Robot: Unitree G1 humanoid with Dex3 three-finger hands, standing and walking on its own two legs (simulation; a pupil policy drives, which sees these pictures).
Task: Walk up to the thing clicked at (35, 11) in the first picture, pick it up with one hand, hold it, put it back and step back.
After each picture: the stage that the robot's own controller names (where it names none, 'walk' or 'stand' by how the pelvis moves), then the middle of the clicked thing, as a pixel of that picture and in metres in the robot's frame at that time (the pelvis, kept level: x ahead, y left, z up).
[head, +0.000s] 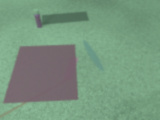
stand; (37, 18) +1.79 +0.59 -0.66
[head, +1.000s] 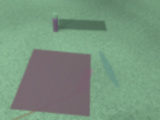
walk; (55, 22) +1.72 +0.29 -0.64
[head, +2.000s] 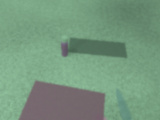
walk; (64, 46) +1.20 +0.16 -0.65
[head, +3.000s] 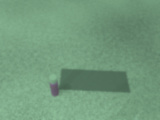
walk; (54, 85) +0.76 +0.22 -0.65
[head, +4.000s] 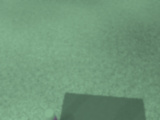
walk; (52, 119) +0.45 +0.26 -0.62
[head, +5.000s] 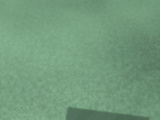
stand; out of the picture +0.33 +0.19 -0.65
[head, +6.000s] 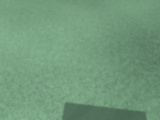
stand; out of the picture +0.34 +0.21 -0.65
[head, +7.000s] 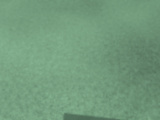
stand; out of the picture +0.30 +0.22 -0.66
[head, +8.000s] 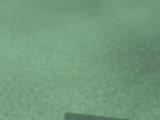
stand; out of the picture +0.30 +0.21 -0.66
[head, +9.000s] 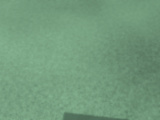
go down; out of the picture +0.30 +0.21 -0.66
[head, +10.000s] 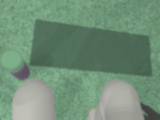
go down; (17, 67) +0.39 +0.24 -0.25
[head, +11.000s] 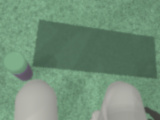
approach; (20, 68) +0.37 +0.25 -0.25
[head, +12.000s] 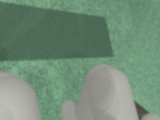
close in; out of the picture +0.36 +0.29 -0.15
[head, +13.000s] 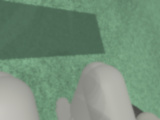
close; out of the picture +0.36 +0.29 -0.15
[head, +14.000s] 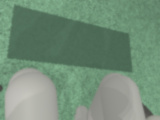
lift; out of the picture +0.29 +0.29 -0.08
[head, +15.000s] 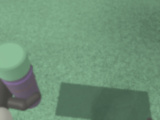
lift; (22, 82) +0.31 +0.18 +0.08
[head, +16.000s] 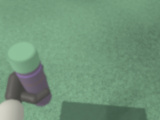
hold; (33, 79) +0.33 +0.16 +0.07
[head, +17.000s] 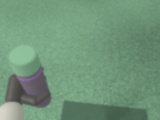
hold; (34, 81) +0.33 +0.17 +0.07
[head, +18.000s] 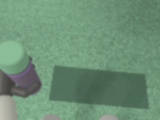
crouch; (23, 73) +0.36 +0.19 +0.00
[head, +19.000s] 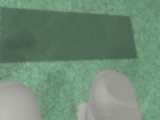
lower; out of the picture +0.41 +0.27 -0.09
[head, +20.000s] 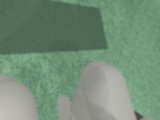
lower; out of the picture +0.38 +0.29 -0.15
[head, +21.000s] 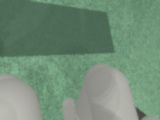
lower; out of the picture +0.37 +0.30 -0.14
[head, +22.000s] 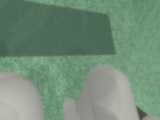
lower; out of the picture +0.36 +0.30 -0.14
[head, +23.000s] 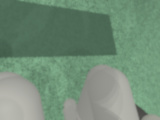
lower; out of the picture +0.36 +0.29 -0.13
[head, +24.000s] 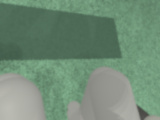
open; out of the picture +0.37 +0.27 -0.16
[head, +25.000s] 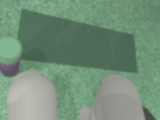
stand; (9, 60) +0.38 +0.25 -0.19
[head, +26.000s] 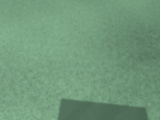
stand; out of the picture +0.32 +0.18 -0.57
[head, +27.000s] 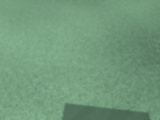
stand; out of the picture +0.33 +0.19 -0.60
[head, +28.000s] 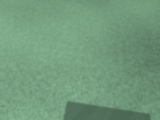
stand; out of the picture +0.33 +0.18 -0.61
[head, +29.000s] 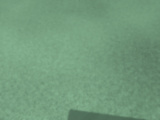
walk; out of the picture +0.35 +0.18 -0.65
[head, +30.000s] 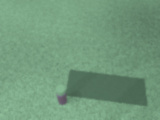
walk; (61, 95) +0.53 +0.15 -0.63
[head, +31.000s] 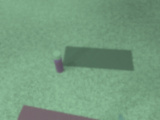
walk; (58, 62) +0.86 +0.24 -0.62
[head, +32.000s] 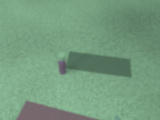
stand; (62, 64) +0.98 +0.20 -0.64
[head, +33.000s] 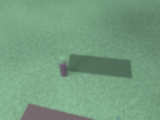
stand; (63, 66) +0.99 +0.20 -0.66
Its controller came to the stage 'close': yes
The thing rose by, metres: 0.71
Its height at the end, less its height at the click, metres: +0.00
